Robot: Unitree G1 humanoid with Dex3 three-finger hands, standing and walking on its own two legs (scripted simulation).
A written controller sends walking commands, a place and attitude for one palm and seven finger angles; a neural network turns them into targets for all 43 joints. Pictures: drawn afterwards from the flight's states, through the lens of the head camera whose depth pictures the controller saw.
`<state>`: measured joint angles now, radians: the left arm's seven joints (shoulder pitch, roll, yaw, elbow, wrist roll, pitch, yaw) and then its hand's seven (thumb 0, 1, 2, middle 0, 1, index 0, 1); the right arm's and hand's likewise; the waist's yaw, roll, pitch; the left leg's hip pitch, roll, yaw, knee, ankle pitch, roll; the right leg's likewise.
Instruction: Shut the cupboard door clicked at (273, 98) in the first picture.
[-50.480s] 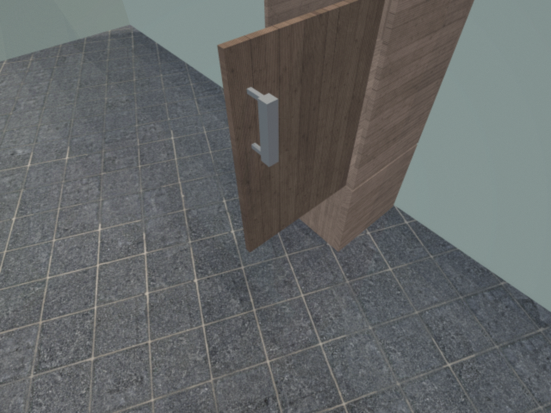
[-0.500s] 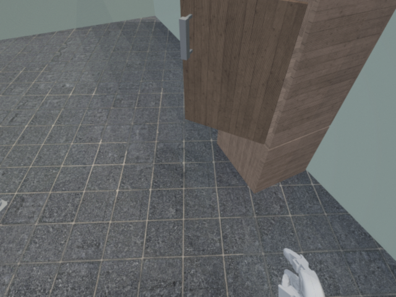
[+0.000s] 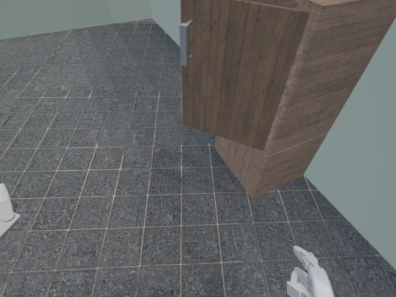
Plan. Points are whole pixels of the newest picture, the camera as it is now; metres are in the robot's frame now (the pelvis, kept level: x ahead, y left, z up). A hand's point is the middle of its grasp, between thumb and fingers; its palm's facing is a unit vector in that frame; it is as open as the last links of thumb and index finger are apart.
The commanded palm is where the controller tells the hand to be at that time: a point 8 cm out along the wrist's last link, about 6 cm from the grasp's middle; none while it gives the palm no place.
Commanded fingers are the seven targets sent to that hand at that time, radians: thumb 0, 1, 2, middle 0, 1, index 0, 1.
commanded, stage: let the arm hang, fingers relaxed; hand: left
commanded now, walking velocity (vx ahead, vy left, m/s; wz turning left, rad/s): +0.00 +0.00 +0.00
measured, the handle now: (187, 43) +0.93 +0.08 +0.09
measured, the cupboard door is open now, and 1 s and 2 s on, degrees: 39 39 39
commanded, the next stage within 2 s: look to check the result in 1.10 s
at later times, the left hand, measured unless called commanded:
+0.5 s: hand out of the picture -0.07 +0.18 -0.18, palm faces +0.04 -0.98 -0.19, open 7.2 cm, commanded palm none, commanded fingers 0.00 0.90 0.90 -0.20 -0.30 -0.20 -0.30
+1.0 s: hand out of the picture -0.04 +0.17 -0.17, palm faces +0.04 -0.99 -0.17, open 7.4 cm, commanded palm none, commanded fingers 0.00 0.90 0.90 -0.20 -0.30 -0.20 -0.30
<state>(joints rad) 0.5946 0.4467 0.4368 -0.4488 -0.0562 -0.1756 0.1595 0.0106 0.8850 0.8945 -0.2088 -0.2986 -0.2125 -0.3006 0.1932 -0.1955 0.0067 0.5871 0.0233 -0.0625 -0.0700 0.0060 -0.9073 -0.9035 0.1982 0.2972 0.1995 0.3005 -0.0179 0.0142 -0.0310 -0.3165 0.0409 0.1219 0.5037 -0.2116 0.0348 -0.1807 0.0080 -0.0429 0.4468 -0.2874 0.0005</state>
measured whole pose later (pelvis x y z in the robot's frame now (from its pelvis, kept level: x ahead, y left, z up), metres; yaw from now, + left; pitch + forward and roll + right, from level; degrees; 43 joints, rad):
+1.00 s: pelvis -0.03 +0.00 +0.00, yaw +1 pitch -2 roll -1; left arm 0.30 0.14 0.01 1.11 0.02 0.00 0.03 0.00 0.90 0.89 -0.20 -0.30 -0.20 -0.30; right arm 0.30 -0.14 -0.01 1.11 -0.02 0.01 -0.03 0.00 -0.91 -0.90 0.20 0.30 0.20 0.30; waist -0.02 0.00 0.01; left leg -0.25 0.01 0.12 0.39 -0.11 0.05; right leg -0.15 -0.01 -0.05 0.42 -0.23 0.00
